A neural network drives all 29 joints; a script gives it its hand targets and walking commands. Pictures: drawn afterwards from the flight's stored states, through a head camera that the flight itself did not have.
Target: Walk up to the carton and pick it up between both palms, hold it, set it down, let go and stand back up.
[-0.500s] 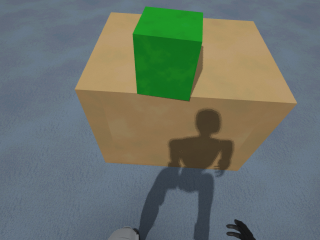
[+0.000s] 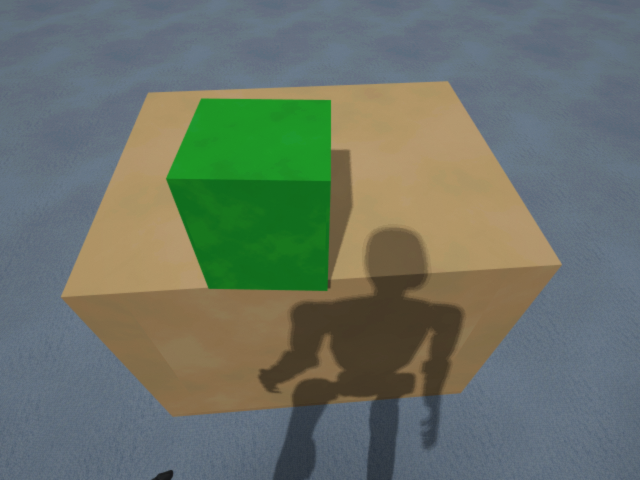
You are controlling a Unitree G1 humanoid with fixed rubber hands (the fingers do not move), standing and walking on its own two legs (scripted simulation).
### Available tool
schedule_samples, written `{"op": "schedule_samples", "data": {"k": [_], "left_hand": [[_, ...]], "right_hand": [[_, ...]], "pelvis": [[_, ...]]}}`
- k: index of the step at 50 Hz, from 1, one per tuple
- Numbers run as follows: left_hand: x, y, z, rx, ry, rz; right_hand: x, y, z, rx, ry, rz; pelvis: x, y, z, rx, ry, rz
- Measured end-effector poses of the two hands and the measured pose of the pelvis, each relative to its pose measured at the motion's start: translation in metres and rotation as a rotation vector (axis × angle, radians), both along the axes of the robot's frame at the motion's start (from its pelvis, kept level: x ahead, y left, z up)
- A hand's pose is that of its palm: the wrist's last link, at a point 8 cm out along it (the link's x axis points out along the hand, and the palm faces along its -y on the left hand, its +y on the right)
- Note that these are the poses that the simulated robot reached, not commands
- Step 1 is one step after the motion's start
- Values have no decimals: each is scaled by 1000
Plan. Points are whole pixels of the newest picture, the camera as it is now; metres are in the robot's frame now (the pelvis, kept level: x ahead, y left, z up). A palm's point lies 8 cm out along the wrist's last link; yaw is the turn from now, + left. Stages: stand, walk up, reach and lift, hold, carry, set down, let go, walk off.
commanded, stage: walk up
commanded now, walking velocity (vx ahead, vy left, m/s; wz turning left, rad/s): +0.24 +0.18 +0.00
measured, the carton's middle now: (267, 198) +0.54 +0.07 +0.03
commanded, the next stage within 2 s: none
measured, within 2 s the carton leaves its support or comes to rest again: neither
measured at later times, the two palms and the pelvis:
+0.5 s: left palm out of the picture +0.06 +0.20 -0.14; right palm out of the picture +0.07 -0.23 -0.13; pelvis +0.06 -0.01 +0.01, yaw -1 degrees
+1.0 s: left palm out of the picture +0.03 +0.30 -0.12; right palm out of the picture +0.07 -0.21 -0.14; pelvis +0.04 +0.04 +0.01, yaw +1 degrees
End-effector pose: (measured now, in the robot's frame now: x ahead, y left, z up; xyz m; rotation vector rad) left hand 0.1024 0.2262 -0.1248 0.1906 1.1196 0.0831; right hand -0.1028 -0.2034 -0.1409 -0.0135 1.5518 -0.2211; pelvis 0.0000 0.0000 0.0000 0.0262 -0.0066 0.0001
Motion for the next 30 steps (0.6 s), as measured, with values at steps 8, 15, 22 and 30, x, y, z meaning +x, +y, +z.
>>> {"op": "schedule_samples", "data": {"k": [8,15,22,30], "left_hand": [[-6,-22,8,58,109,54],[-14,-26,-11,6,163,80],[-26,-22,-16,-41,212,122],[-59,-21,-12,-38,315,128]], "right_hand": [[95,-30,-8,8,-76,34],[158,-32,-2,-53,-188,90],[175,-25,11,-77,-209,116],[169,-17,10,-51,-179,104]], "pelvis": [[34,-18,9,4,3,-13],[45,-16,5,-40,1,-10],[57,-10,11,-35,-15,-9],[65,-6,14,-28,-17,-12]]}}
